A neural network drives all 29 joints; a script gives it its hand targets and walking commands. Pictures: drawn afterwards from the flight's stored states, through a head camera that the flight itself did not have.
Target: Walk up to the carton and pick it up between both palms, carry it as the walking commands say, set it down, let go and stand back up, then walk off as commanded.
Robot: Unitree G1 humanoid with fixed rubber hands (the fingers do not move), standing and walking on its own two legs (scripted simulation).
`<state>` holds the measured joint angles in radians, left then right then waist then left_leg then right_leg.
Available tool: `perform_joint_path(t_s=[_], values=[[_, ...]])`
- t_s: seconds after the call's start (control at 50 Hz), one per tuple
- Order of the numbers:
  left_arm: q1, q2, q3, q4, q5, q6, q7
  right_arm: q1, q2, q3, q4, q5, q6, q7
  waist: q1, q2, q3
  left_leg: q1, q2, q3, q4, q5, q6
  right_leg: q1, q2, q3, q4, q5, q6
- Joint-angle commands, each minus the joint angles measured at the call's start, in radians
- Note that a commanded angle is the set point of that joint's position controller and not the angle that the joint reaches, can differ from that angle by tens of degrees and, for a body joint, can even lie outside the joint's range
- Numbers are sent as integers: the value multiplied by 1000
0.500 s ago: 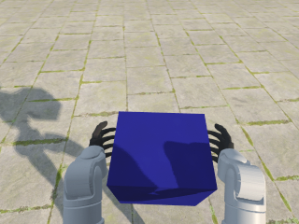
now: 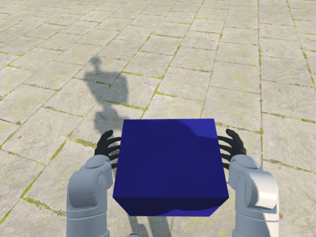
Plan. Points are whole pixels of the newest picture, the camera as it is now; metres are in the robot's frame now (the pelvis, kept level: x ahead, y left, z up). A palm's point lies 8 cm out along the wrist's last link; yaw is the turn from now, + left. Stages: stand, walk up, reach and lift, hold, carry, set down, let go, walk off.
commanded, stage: carry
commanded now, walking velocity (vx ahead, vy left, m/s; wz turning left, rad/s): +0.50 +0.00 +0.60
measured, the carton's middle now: (168, 170) +0.29 +0.01 +0.01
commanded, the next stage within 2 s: none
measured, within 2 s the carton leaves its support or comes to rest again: neither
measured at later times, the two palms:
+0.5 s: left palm (113, 92) +0.51 +0.18 +0.09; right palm (208, 86) +0.55 -0.12 +0.09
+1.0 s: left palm (109, 92) +0.54 +0.21 +0.07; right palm (198, 81) +0.59 -0.09 +0.08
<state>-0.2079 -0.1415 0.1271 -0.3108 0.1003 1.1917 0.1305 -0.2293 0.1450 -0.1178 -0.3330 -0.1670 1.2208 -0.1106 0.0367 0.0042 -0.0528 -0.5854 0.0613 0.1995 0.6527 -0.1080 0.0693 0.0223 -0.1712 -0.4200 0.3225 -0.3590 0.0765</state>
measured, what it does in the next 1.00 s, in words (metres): walks ahead: left foot, then right foot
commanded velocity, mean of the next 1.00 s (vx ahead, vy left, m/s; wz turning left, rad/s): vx -0.09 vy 0.00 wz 0.00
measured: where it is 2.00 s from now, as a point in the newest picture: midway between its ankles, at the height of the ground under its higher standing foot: outside the picture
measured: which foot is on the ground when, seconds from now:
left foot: up 0.00-0.06, down 0.08-1.00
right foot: down 0.00-0.10, up 0.12-0.44, down 0.46-1.00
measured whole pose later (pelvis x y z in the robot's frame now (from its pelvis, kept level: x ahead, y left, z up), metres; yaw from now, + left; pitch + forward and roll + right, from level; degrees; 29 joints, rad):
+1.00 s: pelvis +0.28 +0.02 -0.01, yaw +8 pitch +4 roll +0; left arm -0.23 -0.14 0.13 -0.29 0.14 1.21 0.14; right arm -0.25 0.15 -0.13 -0.27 -0.14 1.19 -0.13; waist 0.00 0.00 -0.05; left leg -0.24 0.04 0.17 0.62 -0.38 0.03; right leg -0.45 -0.09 -0.23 0.66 -0.18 -0.03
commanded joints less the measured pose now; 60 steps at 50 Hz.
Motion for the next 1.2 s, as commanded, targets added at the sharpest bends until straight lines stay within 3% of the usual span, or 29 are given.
perform_joint_path(t_s=[0.0, 0.04, 0.06, 0.08, 0.1, 0.12, 0.16, 0.18, 0.28, 0.32, 0.38, 0.42, 0.44, 0.46, 0.48, 0.5, 0.54, 0.58, 0.68, 0.72, 0.78, 0.82, 0.94, 1.0, 1.04, 1.08, 1.12, 1.16, 1.18], values=[[-454, -922, -693, -10, -429, 26, -335, -427, 908, 682, 6, 424, -2, 267, -18, -189, -125, 55, -51, 60, -76, 1, 19, 125, -188, 53, 18, 709, -100], [-451, -893, -680, -6, -408, 27, -331, -407, 903, 671, 43, 430, -3, 268, -34, -192, -180, 230, -133, 110, -172, 43, 29, 117, -151, 19, 279, 939, -70], [-457, -878, -678, -5, -395, 25, -330, -391, 904, 666, 59, 434, -6, 272, -65, -154, -246, 454, -145, 88, -242, 117, 50, -3, -103, 13, 493, 853, -38], [-455, -874, -686, -8, -382, 20, -328, -400, 891, 665, 54, 446, -10, 279, -70, -12, -303, 698, 55, -210, -235, 296, 79, -266, -52, 83, 709, 433, 10], [-472, -902, -695, -37, -387, 24, -326, -415, 907, 665, 54, 450, -16, 286, -55, 279, -394, 930, 314, -622, -270, 623, 236, -588, 111, 152, 974, -167, 53], [-453, -917, -698, -27, -380, 18, -321, -456, 915, 691, 2, 478, -16, 296, -53, 162, -410, 935, 317, -553, -244, 821, 234, -672, 91, 301, 1031, -222, 26], [-470, -956, -709, -47, -408, 3, -316, -434, 956, 692, 10, 486, -20, 299, -55, 52, -405, 845, 252, -386, -239, 816, 159, -667, 46, 369, 910, -161, -8], [-476, -973, -719, -75, -426, -5, -316, -430, 969, 696, -2, 495, -29, 302, -52, 49, -403, 790, 241, -336, -268, 743, 150, -638, 24, 386, 802, -126, -15], [-392, -970, -756, -116, -417, -30, -294, -370, 945, 706, -62, 489, -49, 298, -49, 114, -426, 768, 202, -184, -272, 919, 126, -538, 104, 292, 494, 40, -32], [-381, -948, -760, -132, -414, -22, -293, -344, 921, 698, -65, 473, -40, 301, -49, 136, -402, 729, 183, -132, -259, 879, 105, -497, 119, 266, 399, 132, -41], [-385, -923, -755, -132, -415, 2, -304, -324, 894, 687, -49, 448, -23, 301, -53, 150, -350, 636, 150, -85, -224, 697, 68, -389, 119, 224, 248, 255, -62], [-388, -919, -741, -106, -417, 22, -318, -333, 879, 682, -28, 433, -9, 297, -36, 84, -306, 531, 103, -57, -161, 469, 19, -232, 104, 204, 42, 489, -73], [-394, -915, -729, -89, -417, 32, -327, -330, 880, 679, -11, 423, -2, 295, -36, 47, -307, 446, 83, -64, -129, 281, -6, -120, 38, 250, 39, 628, -93], [-400, -913, -719, -54, -411, 42, -335, -320, 882, 669, 27, 410, 8, 294, -44, -42, -323, 349, 53, -72, -79, -29, -33, -20, -88, 372, 83, 889, -126], [-393, -908, -708, -16, -402, 41, -340, -357, 882, 680, 29, 428, 13, 292, -46, -153, -342, 273, 15, -117, -20, -270, -53, 40, -176, 479, 108, 968, -216], [-368, -915, -687, 30, -389, 46, -341, -381, 886, 689, 40, 443, 19, 294, -51, -178, -342, 274, 19, -150, -39, -357, -54, -3, -206, 539, 60, 798, -240], [-406, -933, -669, 40, -381, 44, -340, -447, 907, 705, 39, 465, 19, 300, -54, -115, -299, 328, 36, -159, -182, -335, -57, -128, -153, 496, -4, 403, -196], [-454, -943, -669, 34, -390, 36, -337, -453, 934, 696, 69, 470, 15, 303, -53, -52, -255, 378, 64, -170, -238, -217, -67, -197, -90, 403, 6, 342, -147], [-449, -950, -670, 50, -404, 23, -324, -429, 956, 683, 96, 478, 6, 300, -47, -23, -363, 409, 78, -149, -101, 231, -66, -89, -45, 325, 241, 912, -156], [-447, -952, -674, 45, -405, 23, -321, -417, 962, 678, 100, 476, 3, 299, -46, -51, -375, 363, 70, -135, -73, 197, -80, -55, -73, 335, 266, 1098, -165], [-463, -960, -687, 29, -411, 19, -319, -437, 962, 679, 80, 478, -3, 299, -46, -81, -356, 330, 49, -111, -130, 56, -93, -45, -93, 350, 263, 1125, -172], [-459, -959, -688, 14, -410, 17, -316, -432, 965, 680, 72, 476, -5, 298, -44, -64, -351, 359, 54, -101, -134, 133, -87, -83, -84, 348, 273, 1047, -167], [-472, -945, -700, -37, -412, 16, -313, -399, 963, 668, 56, 462, -12, 296, -44, 70, -341, 522, 164, -144, -24, 735, -26, -347, -6, 270, 365, 615, -122], [-488, -952, -709, -52, -415, 19, -318, -400, 955, 661, 42, 453, -15, 294, -46, 110, -285, 551, 202, -167, -45, 772, 17, -449, 36, 245, 350, 284, -98], [-486, -947, -705, -43, -414, 24, -323, -400, 945, 658, 48, 443, -13, 292, -44, 113, -262, 538, 215, -161, -39, 757, 32, -454, 36, 247, 332, 239, -93], [-469, -931, -694, -28, -413, 26, -327, -378, 938, 654, 64, 430, -12, 285, -44, 42, -312, 458, 182, -120, 34, 636, 8, -337, -23, 289, 336, 622, -122], [-456, -940, -689, -17, -413, 22, -332, -373, 947, 660, 63, 432, -16, 283, -43, -74, -367, 330, 108, -89, 86, 236, -26, -198, -96, 364, 309, 936, -176], [-445, -949, -680, -14, -405, 16, -333, -416, 958, 675, 33, 451, -19, 287, -36, -204, -362, 240, 19, -77, 108, -299, -43, -172, -178, 482, 184, 892, -223], [-438, -944, -674, -15, -398, 16, -333, -427, 959, 680, 24, 457, -20, 288, -35, -209, -359, 249, 15, -97, 79, -409, -41, -217, -200, 508, 132, 681, -231]])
